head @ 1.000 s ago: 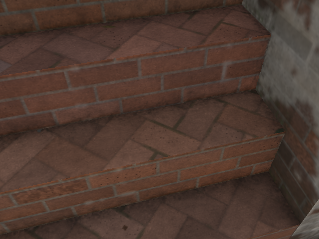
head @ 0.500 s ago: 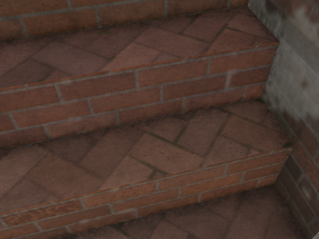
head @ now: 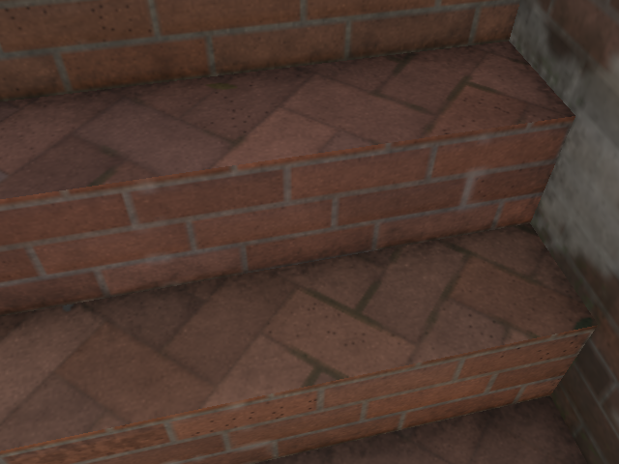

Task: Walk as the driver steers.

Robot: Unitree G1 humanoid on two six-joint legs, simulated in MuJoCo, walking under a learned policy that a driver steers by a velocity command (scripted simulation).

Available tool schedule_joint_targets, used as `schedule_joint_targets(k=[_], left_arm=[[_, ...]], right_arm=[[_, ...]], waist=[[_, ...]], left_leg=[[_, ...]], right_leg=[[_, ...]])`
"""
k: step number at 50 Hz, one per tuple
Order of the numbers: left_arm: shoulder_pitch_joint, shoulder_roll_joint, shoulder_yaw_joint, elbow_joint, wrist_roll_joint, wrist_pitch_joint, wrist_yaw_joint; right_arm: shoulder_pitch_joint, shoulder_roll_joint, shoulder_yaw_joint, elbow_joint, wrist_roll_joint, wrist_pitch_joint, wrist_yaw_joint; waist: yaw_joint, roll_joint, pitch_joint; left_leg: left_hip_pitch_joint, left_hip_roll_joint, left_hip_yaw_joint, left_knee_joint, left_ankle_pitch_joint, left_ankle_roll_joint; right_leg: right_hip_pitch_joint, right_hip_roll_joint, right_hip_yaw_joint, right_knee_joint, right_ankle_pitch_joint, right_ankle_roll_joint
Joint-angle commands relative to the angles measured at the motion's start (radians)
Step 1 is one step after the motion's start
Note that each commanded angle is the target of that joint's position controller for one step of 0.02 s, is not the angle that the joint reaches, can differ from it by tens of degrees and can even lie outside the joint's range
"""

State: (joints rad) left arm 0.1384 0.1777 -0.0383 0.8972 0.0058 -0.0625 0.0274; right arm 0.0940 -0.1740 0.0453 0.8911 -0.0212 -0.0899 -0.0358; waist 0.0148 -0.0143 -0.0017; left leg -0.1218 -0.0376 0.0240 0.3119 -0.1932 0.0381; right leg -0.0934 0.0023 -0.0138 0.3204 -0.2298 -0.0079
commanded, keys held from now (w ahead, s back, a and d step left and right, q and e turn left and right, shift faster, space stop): w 1.00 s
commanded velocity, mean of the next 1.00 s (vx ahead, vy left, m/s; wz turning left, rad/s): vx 0.50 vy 0.00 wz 0.00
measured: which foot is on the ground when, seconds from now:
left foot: down 0.00-1.00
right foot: down 0.00-1.00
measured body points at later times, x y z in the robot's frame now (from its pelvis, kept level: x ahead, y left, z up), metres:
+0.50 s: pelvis -0.01 +0.00 +0.00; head -0.01 +0.00 +0.45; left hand +0.11 +0.22 -0.13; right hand +0.13 -0.23 -0.12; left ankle -0.02 +0.10 -0.75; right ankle -0.04 -0.11 -0.75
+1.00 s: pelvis -0.02 -0.01 +0.00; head -0.02 -0.01 +0.45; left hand +0.10 +0.22 -0.13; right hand +0.13 -0.24 -0.12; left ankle -0.02 +0.10 -0.75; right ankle -0.04 -0.11 -0.75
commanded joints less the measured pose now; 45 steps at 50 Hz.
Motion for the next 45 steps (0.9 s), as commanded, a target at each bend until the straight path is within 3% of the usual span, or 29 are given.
schedule_joint_targets(k=[1, 23, 27, 45], left_arm=[[-0.019, 0.078, 0.009, -0.043, 0.002, -0.009, 0.003], [-0.067, 0.106, -0.008, 0.006, 0.007, -0.023, -0.011], [-0.072, 0.105, -0.007, 0.016, 0.003, -0.026, -0.009], [-0.081, 0.115, -0.010, 0.037, 0.002, -0.033, -0.012]], right_arm=[[-0.024, -0.100, -0.020, -0.043, -0.001, -0.008, -0.002], [-0.069, -0.125, -0.014, 0.012, 0.003, -0.006, 0.012], [-0.073, -0.133, -0.014, 0.023, 0.010, -0.008, 0.007], [-0.081, -0.147, -0.011, 0.052, 0.009, -0.009, 0.007]], waist=[[-0.001, 0.010, -0.094], [-0.003, 0.013, -0.057], [0.000, 0.012, -0.049], [-0.004, 0.010, -0.052]], left_leg=[[0.124, 0.165, -0.130, -0.013, 0.457, 0.011], [0.087, 0.164, -0.144, -0.101, 0.222, 0.001], [0.062, 0.157, -0.146, -0.104, 0.168, -0.002], [0.067, 0.161, -0.147, -0.108, 0.187, -0.005]], right_leg=[[-0.013, -0.120, 0.078, -0.030, 0.360, 0.000], [-0.022, -0.134, 0.083, -0.117, 0.204, 0.000], [-0.014, -0.130, 0.091, -0.121, 0.165, -0.004], [-0.012, -0.131, 0.096, -0.129, 0.182, -0.006]])
Velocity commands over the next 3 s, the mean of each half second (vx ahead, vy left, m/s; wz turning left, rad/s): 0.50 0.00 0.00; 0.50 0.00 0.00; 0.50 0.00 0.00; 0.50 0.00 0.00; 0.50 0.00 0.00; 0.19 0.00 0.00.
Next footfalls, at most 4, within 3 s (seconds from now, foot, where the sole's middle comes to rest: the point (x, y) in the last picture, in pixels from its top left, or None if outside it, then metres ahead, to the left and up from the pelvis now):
none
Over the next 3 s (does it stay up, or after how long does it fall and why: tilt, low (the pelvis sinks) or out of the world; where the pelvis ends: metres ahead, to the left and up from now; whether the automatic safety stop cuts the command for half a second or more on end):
stays up -0.03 -0.03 0.00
